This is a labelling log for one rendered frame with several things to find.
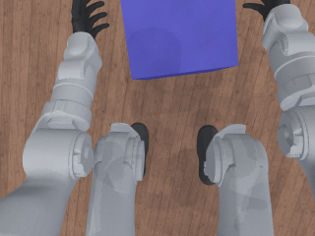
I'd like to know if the robot left hand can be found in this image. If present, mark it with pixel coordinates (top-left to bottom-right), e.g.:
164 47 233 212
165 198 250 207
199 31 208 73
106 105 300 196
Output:
71 0 110 40

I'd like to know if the robot right forearm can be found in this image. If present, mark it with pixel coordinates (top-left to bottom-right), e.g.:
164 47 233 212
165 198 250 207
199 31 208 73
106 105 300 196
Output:
261 4 315 111

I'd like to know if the robot thigh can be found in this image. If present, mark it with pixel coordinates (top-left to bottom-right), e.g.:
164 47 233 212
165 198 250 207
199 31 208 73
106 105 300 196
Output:
86 131 145 236
208 133 275 236

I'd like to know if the robot right hand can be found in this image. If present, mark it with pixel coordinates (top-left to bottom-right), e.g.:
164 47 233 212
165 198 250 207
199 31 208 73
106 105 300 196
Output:
242 0 290 22

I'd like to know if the robot left forearm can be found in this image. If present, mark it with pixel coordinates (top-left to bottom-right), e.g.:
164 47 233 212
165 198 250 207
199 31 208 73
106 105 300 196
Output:
23 31 102 173

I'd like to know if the right robot upper arm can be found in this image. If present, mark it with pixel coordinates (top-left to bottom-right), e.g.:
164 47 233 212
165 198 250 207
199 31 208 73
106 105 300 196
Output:
277 104 315 202

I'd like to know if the carton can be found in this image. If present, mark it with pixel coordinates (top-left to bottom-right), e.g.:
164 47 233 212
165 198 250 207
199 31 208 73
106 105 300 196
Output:
120 0 238 80

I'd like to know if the left robot thigh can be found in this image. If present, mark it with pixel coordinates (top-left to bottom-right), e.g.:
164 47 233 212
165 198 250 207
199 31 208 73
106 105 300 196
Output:
86 131 145 236

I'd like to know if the left robot upper arm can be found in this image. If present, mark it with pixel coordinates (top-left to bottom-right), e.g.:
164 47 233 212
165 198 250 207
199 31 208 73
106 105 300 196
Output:
0 128 95 236

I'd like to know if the right robot thigh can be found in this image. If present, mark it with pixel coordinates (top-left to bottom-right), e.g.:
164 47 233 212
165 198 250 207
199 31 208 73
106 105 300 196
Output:
208 133 275 236

